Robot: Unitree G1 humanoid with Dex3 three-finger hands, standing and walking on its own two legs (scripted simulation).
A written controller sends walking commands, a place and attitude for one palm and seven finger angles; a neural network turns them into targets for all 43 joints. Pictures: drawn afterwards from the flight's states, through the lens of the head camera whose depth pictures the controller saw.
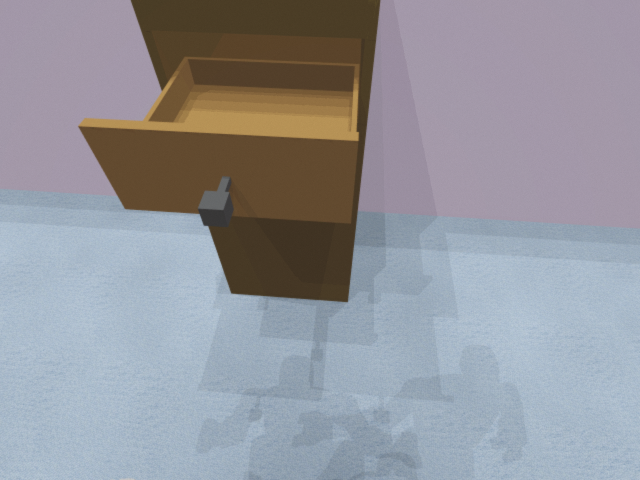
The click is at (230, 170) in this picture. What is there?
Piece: drawer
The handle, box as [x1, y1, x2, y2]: [198, 176, 233, 226]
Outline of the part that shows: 229,177 222,176 218,189 216,191 204,191 198,207 204,225 228,225 233,209 228,191 231,182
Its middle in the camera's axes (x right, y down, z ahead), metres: -0.15 -0.06 +0.56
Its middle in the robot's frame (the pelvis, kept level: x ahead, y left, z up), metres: +0.47 +0.17 +0.07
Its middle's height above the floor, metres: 0.86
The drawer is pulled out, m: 0.30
